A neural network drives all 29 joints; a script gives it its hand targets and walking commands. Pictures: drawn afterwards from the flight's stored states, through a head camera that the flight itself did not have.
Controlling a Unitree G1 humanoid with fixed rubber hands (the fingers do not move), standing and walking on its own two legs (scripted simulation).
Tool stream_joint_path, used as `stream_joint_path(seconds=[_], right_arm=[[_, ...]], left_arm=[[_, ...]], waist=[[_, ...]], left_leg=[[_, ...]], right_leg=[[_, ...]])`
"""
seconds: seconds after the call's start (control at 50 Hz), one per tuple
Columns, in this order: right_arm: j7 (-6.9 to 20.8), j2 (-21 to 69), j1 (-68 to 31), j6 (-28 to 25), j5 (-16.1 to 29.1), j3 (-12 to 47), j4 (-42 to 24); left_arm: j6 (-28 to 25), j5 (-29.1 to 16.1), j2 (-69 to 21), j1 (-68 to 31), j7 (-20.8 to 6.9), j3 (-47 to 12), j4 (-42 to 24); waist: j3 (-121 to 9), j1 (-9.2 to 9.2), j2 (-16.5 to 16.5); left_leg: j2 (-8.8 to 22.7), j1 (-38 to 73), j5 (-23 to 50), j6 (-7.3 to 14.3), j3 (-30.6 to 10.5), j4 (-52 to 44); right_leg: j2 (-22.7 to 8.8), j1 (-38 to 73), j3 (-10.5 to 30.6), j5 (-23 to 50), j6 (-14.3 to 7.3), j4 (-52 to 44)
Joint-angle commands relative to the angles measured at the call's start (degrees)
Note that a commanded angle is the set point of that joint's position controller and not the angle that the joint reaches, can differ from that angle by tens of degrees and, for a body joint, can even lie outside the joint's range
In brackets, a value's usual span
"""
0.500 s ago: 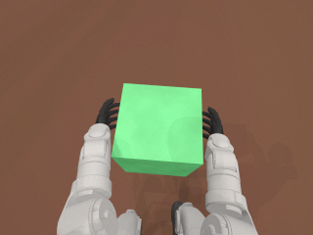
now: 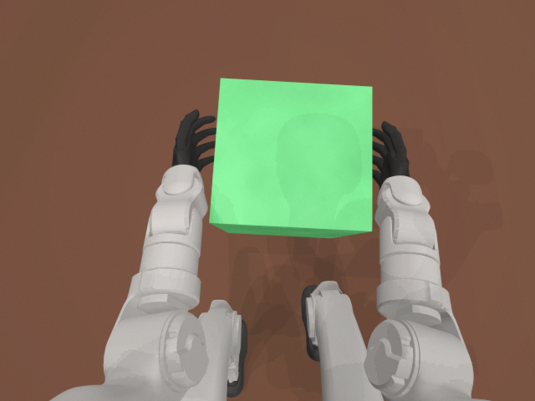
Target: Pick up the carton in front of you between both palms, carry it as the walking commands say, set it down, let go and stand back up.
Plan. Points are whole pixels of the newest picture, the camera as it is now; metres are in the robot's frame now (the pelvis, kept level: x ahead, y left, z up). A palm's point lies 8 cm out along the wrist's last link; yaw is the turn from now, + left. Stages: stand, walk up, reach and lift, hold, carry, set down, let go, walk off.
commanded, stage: set down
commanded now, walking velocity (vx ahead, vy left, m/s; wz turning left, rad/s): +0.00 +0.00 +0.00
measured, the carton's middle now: (286, 174) +0.46 -0.06 -0.15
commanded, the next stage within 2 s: none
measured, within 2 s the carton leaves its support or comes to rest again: rests again in 1.50 s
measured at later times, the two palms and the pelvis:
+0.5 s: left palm (230, 169) +0.50 +0.05 -0.22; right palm (381, 182) +0.45 -0.25 -0.24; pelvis -0.02 -0.01 -0.12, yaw +3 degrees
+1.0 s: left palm (251, 174) +0.53 +0.01 -0.36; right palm (375, 191) +0.47 -0.28 -0.38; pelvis -0.04 -0.01 -0.21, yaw +3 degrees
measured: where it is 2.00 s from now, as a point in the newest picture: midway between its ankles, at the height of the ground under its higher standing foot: (274, 352)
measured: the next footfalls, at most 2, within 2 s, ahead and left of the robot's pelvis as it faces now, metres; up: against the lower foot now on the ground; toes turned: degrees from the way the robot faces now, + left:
none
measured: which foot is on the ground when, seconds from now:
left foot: down 0.00-1.00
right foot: down 0.00-1.00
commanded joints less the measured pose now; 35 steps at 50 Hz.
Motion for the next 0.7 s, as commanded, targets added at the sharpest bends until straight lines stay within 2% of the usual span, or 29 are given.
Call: stream_joint_path(seconds=[0.0,0.02,0.04,0.08,0.1,0.14,0.16,0.18,0.2,0.26,0.28,0.3,0.32,0.34,0.36,0.38,0.42,0.44,0.46,0.48,0.5,0.52,0.54,0.56,0.58,0.6,0.62,0.64,0.68], right_arm=[[14.3,47.4,-31.1,-1.4,5.1,28.1,5.2],[15.0,46.6,-33.7,-2.2,7.1,29.2,1.6],[14.2,45.5,-31.1,-2.4,5.1,27.6,2.1],[14.5,44.5,-34.2,-2.2,7.1,28.9,5.0],[14.1,42.2,-37.6,-2.1,7.8,28.6,4.0],[13.6,43.5,-40.3,-3.3,10.1,31.8,-2.7],[13.0,42.9,-38.9,-2.1,9.9,30.2,3.0],[13.3,44.2,-40.4,-1.9,10.6,31.5,0.3],[13.0,43.7,-41.0,-1.9,11.1,29.6,0.0],[12.7,41.0,-47.8,-0.9,12.0,30.8,5.1],[12.8,40.3,-45.7,-1.1,11.5,29.7,1.7],[12.6,37.5,-50.0,-1.3,11.3,31.4,-0.8],[12.8,38.8,-49.5,-1.1,11.9,32.3,-0.8],[13.1,42.3,-49.4,-0.6,12.7,31.4,0.8],[12.7,40.0,-51.8,-0.7,12.2,30.4,-0.1],[12.6,41.3,-46.0,0.5,10.9,31.1,2.0],[11.6,38.9,-50.7,-0.3,11.4,31.0,-0.7],[11.4,39.8,-48.1,0.6,12.9,30.9,4.2],[11.4,41.5,-50.4,0.4,10.6,29.5,4.7],[11.1,39.7,-48.7,0.1,10.4,28.5,6.8],[11.1,42.5,-48.3,0.1,10.1,27.9,7.4],[11.0,41.9,-47.8,-0.4,9.4,27.2,5.4],[10.9,39.3,-52.9,-1.3,9.4,27.9,2.9],[10.1,37.2,-55.7,-2.9,13.3,30.4,-1.5],[9.5,35.9,-58.9,-2.7,14.5,31.9,-2.2],[9.1,32.5,-56.8,-2.0,13.1,31.8,3.3],[9.2,35.6,-58.3,-2.0,14.3,31.7,4.0],[9.0,31.7,-58.8,-2.3,12.8,27.4,5.2],[9.1,30.9,-64.2,-2.7,13.8,27.8,3.0]], left_arm=[[-0.9,-5.5,-50.3,-31.5,-12.0,-30.8,4.3],[-1.7,-6.6,-51.6,-32.9,-11.3,-31.7,2.8],[-1.4,-7.6,-54.0,-31.9,-10.8,-30.7,7.1],[-2.5,-6.2,-49.9,-35.2,-9.6,-31.0,3.6],[-2.4,-6.1,-49.8,-35.8,-9.4,-29.4,4.7],[-2.9,-10.2,-50.6,-40.8,-9.0,-33.6,-0.1],[-1.6,-6.6,-47.1,-42.3,-8.4,-31.4,4.1],[-2.4,-7.2,-48.1,-40.5,-8.4,-31.8,0.1],[-1.5,-6.3,-48.0,-42.6,-8.3,-29.5,3.1],[-0.5,-9.3,-48.1,-48.8,-8.6,-30.9,5.1],[0.1,-9.3,-46.5,-48.2,-8.1,-31.5,4.3],[0.3,-10.4,-46.7,-47.6,-8.9,-29.5,5.9],[0.8,-11.5,-51.2,-46.7,-9.2,-32.0,5.8],[0.2,-10.4,-46.2,-48.4,-9.4,-31.7,4.2],[1.6,-9.7,-49.3,-46.0,-9.3,-29.9,9.0],[0.9,-10.7,-46.9,-47.8,-9.4,-30.4,6.2],[0.7,-11.9,-48.8,-46.6,-9.9,-31.5,8.6],[-0.4,-12.6,-42.4,-48.7,-10.4,-30.6,5.4],[0.3,-10.4,-43.3,-47.2,-10.0,-29.7,9.7],[-0.1,-10.1,-42.4,-49.4,-10.1,-28.0,10.2],[-0.7,-8.1,-44.1,-50.3,-10.1,-25.9,10.7],[-1.0,-8.5,-38.5,-51.6,-9.7,-27.6,10.8],[-2.0,-8.7,-37.6,-52.2,-9.6,-26.4,9.2],[-2.7,-12.7,-42.7,-53.4,-9.5,-29.9,6.9],[-2.9,-13.6,-36.4,-58.8,-9.7,-30.9,6.1],[-2.6,-14.9,-38.5,-57.2,-9.6,-30.4,8.0],[-2.6,-14.0,-37.8,-57.9,-9.4,-31.3,7.4],[-1.9,-14.4,-39.5,-60.0,-8.7,-32.6,10.6],[-2.7,-15.0,-36.6,-62.2,-7.8,-30.1,9.1]], waist=[[-46.5,-2.38,-2.6],[-51.7,-2.39,-0.4],[-52.3,-7.54,-2.6],[-51.3,-2.14,-2.2],[-49.3,-3.20,-1.9],[-61.8,-6.19,-1.9],[-57.0,-4.64,-0.9],[-56.6,-2.98,-3.2],[-59.7,-3.01,0.5],[-55.6,-5.84,-2.9],[-59.4,-4.45,-4.4],[-57.7,-8.36,-6.1],[-63.2,-7.67,-4.3],[-62.7,-3.58,-4.2],[-63.4,-6.07,-5.1],[-62.6,-7.23,-6.2],[-61.2,-8.01,-5.4],[-59.3,-5.62,-4.6],[-58.1,-5.03,-8.5],[-52.3,-6.43,-6.2],[-55.2,-2.51,-4.3],[-50.3,-5.78,-6.7],[-53.0,-2.92,-7.5],[-59.0,-6.55,-5.1],[-60.9,-5.87,-7.4],[-57.8,-7.47,-7.3],[-58.1,-4.92,-7.6],[-56.9,-7.73,-3.4],[-55.8,-5.93,-4.5]], left_leg=[[-5.9,6.3,17.2,-1.9,-1.1,-8.7],[-6.2,3.9,17.9,-2.4,0.2,-7.1],[-5.9,2.0,14.7,-1.5,-1.4,-6.8],[-7.5,5.2,15.9,-1.8,0.2,-4.3],[-7.3,0.0,10.9,-1.6,0.2,-2.6],[-8.1,4.0,14.6,-1.8,0.0,1.7],[-8.7,3.3,9.7,-1.6,2.5,2.1],[-8.2,0.9,14.1,-2.4,2.3,1.3],[-9.3,1.7,8.4,-2.0,3.9,3.3],[-8.7,-5.0,2.9,-1.4,3.9,6.5],[-9.6,-3.8,4.9,-1.8,4.4,6.0],[-9.1,-5.9,7.4,-1.6,3.9,8.7],[-9.5,-2.3,10.0,-1.9,3.7,9.3],[-9.9,-6.2,10.0,-1.9,5.3,9.6],[-10.1,-4.6,8.5,-1.3,5.2,11.0],[-9.9,-9.7,8.3,-1.4,5.6,11.5],[-10.1,-16.1,8.0,-1.6,5.7,14.9],[-9.7,-15.0,8.7,-1.8,6.5,13.5],[-10.4,-18.0,4.5,-0.8,6.4,12.8],[-9.4,-21.3,3.8,-1.1,5.8,14.9],[-10.1,-22.5,5.2,-1.8,8.5,14.8],[-9.2,-25.3,2.9,-0.7,5.9,17.3],[-9.9,-26.1,4.0,-0.3,6.7,17.6],[-9.2,-23.6,5.6,-0.7,6.7,19.2],[-9.4,-29.2,2.3,-1.0,7.6,21.1],[-9.4,-31.7,0.5,-1.6,7.2,20.6],[-9.9,-31.0,0.4,-1.8,8.5,20.2],[-9.3,-29.4,-0.8,-2.1,7.4,22.6],[-9.2,-27.1,0.9,-1.1,6.9,22.5]], right_leg=[[9.2,31.8,-2.2,17.3,-1.0,2.5],[9.1,35.1,-1.3,20.2,-1.6,4.4],[8.8,35.1,-2.7,17.3,-1.1,5.1],[8.8,29.0,-1.9,16.6,-0.9,7.3],[8.7,28.2,-1.6,12.9,-0.7,8.4],[8.7,28.9,-2.2,17.4,-0.8,10.8],[9.5,24.4,-3.1,11.9,0.2,11.1],[9.3,26.5,-2.5,16.6,0.3,11.5],[9.8,27.6,-2.8,11.6,0.3,12.0],[9.3,27.3,-3.3,5.8,0.9,13.8],[8.9,28.7,-3.6,9.9,0.6,14.5],[8.9,28.1,-4.7,11.5,1.4,15.3],[8.8,29.2,-5.2,14.6,1.5,17.9],[8.5,29.4,-3.7,18.0,1.5,19.4],[8.8,30.6,-4.5,14.7,2.4,17.8],[9.2,30.4,-3.3,18.3,1.9,18.6],[8.4,32.1,-3.3,20.9,2.0,21.4],[8.8,30.5,-3.7,19.1,2.1,21.4],[8.1,30.2,-4.5,17.9,2.6,22.3],[8.4,26.6,-3.1,15.2,2.2,22.3],[8.6,32.2,-0.8,17.6,1.2,21.3],[8.4,26.3,-1.1,17.6,2.1,23.4],[7.9,28.3,-0.6,18.0,2.8,23.8],[8.5,33.8,-1.6,19.9,2.7,24.7],[6.8,40.4,0.8,24.7,2.2,26.9],[7.3,41.4,0.4,22.3,2.2,27.1],[7.1,40.8,0.1,20.9,2.4,27.3],[8.4,34.1,-1.0,15.2,1.7,27.7],[7.3,28.5,-1.6,15.8,2.0,30.2]])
